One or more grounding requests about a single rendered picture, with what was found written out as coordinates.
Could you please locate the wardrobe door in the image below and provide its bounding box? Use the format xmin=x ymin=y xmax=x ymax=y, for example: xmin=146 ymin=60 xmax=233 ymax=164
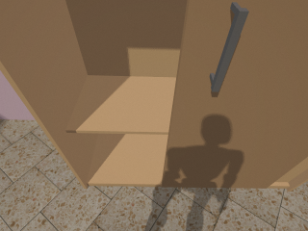
xmin=162 ymin=0 xmax=308 ymax=189
xmin=275 ymin=157 xmax=308 ymax=183

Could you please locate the handle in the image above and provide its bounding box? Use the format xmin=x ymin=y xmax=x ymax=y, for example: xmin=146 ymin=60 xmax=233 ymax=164
xmin=209 ymin=2 xmax=249 ymax=92

